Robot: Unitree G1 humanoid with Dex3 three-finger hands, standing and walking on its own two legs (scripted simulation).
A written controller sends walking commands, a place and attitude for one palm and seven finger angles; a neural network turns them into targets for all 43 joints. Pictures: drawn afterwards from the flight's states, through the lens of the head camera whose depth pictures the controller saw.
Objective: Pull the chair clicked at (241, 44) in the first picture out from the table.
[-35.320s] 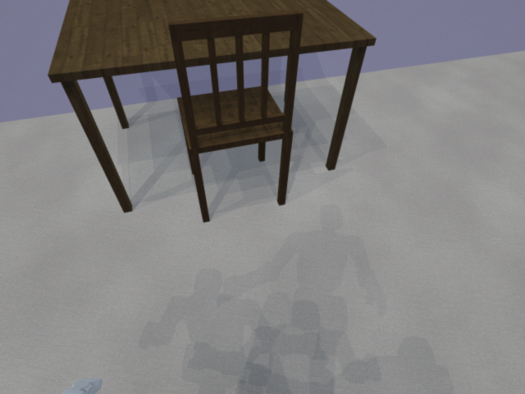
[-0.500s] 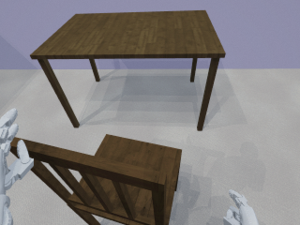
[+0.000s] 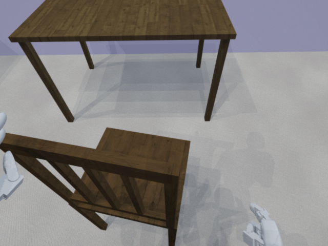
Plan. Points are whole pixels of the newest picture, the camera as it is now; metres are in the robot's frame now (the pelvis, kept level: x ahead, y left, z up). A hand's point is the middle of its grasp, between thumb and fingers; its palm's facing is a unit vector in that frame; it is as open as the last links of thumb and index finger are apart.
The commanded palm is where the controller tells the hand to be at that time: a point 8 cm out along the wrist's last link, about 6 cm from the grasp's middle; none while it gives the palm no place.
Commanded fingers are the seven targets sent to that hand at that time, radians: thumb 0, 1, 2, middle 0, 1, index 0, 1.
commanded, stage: step back with the hand held close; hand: left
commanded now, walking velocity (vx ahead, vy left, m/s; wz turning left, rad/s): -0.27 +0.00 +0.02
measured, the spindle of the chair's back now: (105, 189) +0.27 +0.19 -0.07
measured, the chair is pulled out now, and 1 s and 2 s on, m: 0.66 0.66 0.66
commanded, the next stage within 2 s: stop stepping back and stand still in 1.54 s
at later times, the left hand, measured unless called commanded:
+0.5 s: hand out of the picture +0.15 +0.27 +0.16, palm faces +0.49 -0.71 -0.50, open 7.4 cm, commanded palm +0.08 +0.30 +0.18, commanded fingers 0.00 0.90 0.90 -0.20 -0.30 -0.20 -0.30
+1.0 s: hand (0, 210) +0.14 +0.26 +0.17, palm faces +0.47 -0.75 -0.47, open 7.4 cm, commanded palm +0.07 +0.30 +0.18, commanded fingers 0.00 0.90 0.90 -0.20 -0.30 -0.20 -0.30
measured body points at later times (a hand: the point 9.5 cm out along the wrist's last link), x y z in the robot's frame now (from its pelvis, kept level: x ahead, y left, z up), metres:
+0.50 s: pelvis -0.05 -0.01 -0.01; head -0.03 -0.01 +0.44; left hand +0.11 +0.30 +0.19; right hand +0.12 -0.24 -0.10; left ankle +0.00 +0.12 -0.74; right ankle +0.04 -0.14 -0.74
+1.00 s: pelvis -0.06 -0.01 -0.02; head -0.02 +0.01 +0.43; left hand +0.11 +0.29 +0.19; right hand +0.13 -0.24 -0.10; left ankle -0.02 +0.12 -0.73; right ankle +0.04 -0.14 -0.74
